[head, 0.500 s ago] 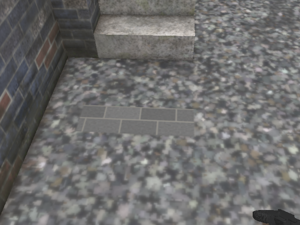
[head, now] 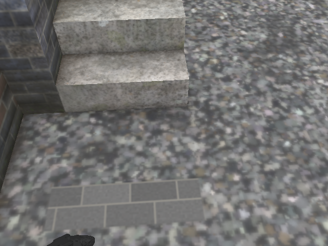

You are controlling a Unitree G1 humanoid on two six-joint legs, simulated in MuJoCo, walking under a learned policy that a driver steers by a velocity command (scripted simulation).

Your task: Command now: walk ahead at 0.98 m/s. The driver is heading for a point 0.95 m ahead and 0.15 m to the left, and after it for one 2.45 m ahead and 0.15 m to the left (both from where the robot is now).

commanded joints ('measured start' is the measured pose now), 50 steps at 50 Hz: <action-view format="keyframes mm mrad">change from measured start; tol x64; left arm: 1 -129 46 -4 -76 -9 -13 0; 50 481 247 43 97 32 -79 109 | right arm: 1 -19 -153 -16 -45 1 -23 -16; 50 -238 -35 -15 -178 24 19 -69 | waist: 1 39 43 154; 50 210 -124 -238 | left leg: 1 -170 260 -51 -132 699 72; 6 -21 301 -9 624 1274 46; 9 -881 60 -170 1464 -72 44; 26 -635 115 70 405 435 45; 31 400 500 -623 395 -241 266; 39 -360 272 -351 24 279 186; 47 -460 124 -204 438 932 -3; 50 -911 -15 -114 1276 -381 -38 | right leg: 1 212 69 -63 -164 72 -31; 9 1255 -242 883 -462 -816 -291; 28 958 -64 34 -373 821 -42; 32 81 192 183 763 -582 -29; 47 726 184 67 -162 -1 55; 50 1223 -320 332 -167 1166 -67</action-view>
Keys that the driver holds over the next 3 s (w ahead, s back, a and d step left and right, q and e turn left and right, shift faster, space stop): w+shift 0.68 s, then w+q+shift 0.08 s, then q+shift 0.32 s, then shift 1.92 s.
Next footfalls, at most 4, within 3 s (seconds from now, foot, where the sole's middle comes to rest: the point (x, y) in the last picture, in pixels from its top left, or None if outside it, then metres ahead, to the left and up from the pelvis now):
0.14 right None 0.35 -0.08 -0.77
0.60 left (137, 177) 0.81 0.10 -0.77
0.98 right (173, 125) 1.10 -0.09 -0.77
1.30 left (115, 124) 1.12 0.21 -0.77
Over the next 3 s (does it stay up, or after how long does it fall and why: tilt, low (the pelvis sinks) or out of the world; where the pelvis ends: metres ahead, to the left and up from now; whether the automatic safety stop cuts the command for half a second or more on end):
stays up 0.98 -0.03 0.01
